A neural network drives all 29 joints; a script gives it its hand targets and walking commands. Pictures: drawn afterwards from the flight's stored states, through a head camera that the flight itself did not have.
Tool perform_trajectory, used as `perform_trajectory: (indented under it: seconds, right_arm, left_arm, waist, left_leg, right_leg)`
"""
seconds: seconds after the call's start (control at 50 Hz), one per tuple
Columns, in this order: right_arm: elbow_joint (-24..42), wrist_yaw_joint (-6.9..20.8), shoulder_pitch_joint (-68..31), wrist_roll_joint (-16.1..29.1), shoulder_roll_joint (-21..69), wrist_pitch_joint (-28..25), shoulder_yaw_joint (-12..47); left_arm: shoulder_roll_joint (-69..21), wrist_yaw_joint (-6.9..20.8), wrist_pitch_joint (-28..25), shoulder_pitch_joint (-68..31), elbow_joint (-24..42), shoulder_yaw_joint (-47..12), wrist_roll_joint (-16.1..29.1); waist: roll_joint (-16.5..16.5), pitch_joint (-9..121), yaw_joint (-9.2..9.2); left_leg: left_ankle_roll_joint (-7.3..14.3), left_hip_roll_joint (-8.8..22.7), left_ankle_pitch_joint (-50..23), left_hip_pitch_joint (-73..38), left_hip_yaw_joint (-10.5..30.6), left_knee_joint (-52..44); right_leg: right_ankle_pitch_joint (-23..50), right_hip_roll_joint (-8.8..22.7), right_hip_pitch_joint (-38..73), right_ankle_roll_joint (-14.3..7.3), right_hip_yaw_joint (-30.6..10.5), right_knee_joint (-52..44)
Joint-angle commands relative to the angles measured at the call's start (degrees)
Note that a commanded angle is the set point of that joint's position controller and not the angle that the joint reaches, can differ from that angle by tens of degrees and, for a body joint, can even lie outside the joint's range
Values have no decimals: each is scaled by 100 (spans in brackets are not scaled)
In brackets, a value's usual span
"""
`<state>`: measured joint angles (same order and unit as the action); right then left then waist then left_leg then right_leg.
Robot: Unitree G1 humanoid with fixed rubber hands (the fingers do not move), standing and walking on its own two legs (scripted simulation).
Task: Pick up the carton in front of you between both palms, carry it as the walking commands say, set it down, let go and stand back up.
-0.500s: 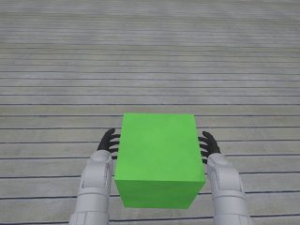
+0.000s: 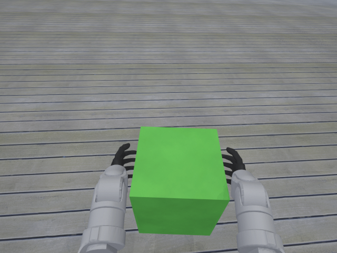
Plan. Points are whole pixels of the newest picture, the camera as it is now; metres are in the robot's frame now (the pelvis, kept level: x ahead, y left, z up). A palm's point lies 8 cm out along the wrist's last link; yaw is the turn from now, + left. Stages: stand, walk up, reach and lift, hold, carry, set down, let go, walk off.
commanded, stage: hold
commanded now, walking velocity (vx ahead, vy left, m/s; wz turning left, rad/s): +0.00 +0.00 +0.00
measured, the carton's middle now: (176, 182) +0.32 +0.00 -0.04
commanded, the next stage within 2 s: set down in 0.06 s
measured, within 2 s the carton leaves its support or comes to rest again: neither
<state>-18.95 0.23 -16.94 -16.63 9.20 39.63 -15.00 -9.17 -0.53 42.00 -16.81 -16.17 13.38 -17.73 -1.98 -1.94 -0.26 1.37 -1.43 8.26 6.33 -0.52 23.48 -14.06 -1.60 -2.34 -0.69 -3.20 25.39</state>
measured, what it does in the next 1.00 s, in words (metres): lowers itself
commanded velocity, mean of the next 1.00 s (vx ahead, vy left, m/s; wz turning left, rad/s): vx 0.00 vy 0.00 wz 0.00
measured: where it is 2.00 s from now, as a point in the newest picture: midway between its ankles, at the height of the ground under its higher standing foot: outside the picture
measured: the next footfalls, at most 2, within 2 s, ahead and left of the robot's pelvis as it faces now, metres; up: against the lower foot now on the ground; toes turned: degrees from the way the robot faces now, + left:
none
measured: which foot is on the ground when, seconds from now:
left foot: down 0.00-1.00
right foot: down 0.00-1.00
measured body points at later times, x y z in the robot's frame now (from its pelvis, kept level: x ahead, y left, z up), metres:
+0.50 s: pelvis +0.00 +0.00 -0.02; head +0.08 +0.01 +0.42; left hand +0.36 +0.16 -0.04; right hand +0.37 -0.15 -0.04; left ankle +0.06 +0.10 -0.74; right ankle +0.01 -0.12 -0.74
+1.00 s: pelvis -0.03 -0.01 -0.13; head +0.21 +0.00 +0.25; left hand +0.41 +0.16 -0.21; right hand +0.43 -0.14 -0.21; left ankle +0.06 +0.11 -0.74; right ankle +0.01 -0.12 -0.74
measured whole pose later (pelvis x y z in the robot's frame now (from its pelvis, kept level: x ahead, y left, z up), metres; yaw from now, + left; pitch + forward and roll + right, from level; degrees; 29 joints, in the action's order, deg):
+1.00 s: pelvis -0.03 -0.01 -0.13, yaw -1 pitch +36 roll -1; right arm -35.3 -1.3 -47.1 -14.6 5.5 14.6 -26.8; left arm -7.3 -0.6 15.8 -45.1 -30.0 30.1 -17.3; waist -1.9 5.4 -2.0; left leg -1.3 -2.9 19.8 84.1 4.1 68.0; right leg -26.3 -6.4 -80.4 -0.3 -3.5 71.0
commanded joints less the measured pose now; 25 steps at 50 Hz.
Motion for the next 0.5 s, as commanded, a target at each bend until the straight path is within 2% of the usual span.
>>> perform_trajectory:
  seconds: [0.0, 0.1, 0.16, 0.24, 0.3, 0.4, 0.44, 0.48]
  right_arm:
    - [150, 1474, -2987, 1459, 5417, -225, 2889]
    - [143, 1476, -3067, 1438, 5397, -205, 2851]
    - [-120, 1475, -3264, 1290, 5329, -265, 2615]
    - [-836, 1452, -3754, 881, 5222, -535, 1974]
    - [-1322, 1341, -4102, 412, 4935, -831, 1303]
    - [-1724, 1109, -3919, -303, 4051, -1527, 359]
    - [-1773, 1060, -3828, -367, 3878, -1908, 310]
    - [-1771, 1036, -3834, -268, 3928, -2326, 509]
  left_arm:
    - [-5552, 1511, -223, -2733, 33, -2978, 1551]
    - [-5565, 1494, -237, -2807, -25, -2904, 1549]
    - [-5543, 1478, -304, -3023, -281, -2645, 1438]
    - [-5439, 1447, -554, -3567, -995, -1971, 1091]
    - [-5090, 1326, -846, -3911, -1492, -1269, 621]
    - [-4110, 1044, -1585, -3765, -1802, -337, -27]
    - [-3899, 987, -1980, -3715, -1807, -326, -73]
    - [-3967, 980, -2405, -3718, -1763, -531, -3]
  waist:
    - [227, 1114, -9]
    - [213, 1183, -1]
    - [193, 1064, -12]
    - [175, 856, -7]
    - [175, 686, -3]
    - [190, 810, -100]
    - [164, 1153, -113]
    - [145, 1677, -105]
  left_leg:
    - [-66, -122, 274, -1454, 605, -274]
    - [-64, -111, -23, -1473, 606, -257]
    - [-56, -114, 81, -1360, 602, -219]
    - [-30, -123, 437, -1071, 605, -69]
    - [-7, -122, 446, -676, 592, 187]
    - [14, -233, -310, 155, 483, 719]
    - [-17, -281, -755, 415, 456, 1008]
    - [-37, -330, -1210, 616, 454, 1330]
  right_leg:
    - [-326, -105, -1386, -233, -322, -826]
    - [-94, -141, -1306, -200, -292, -782]
    - [-199, -153, -1393, -198, -274, -711]
    - [-480, -170, -1703, -207, -228, -485]
    - [-515, -209, -2030, -213, -193, -203]
    - [-17, -326, -2584, -154, -154, 371]
    - [327, -393, -2844, -103, -138, 651]
    - [698, -465, -3102, -46, -119, 930]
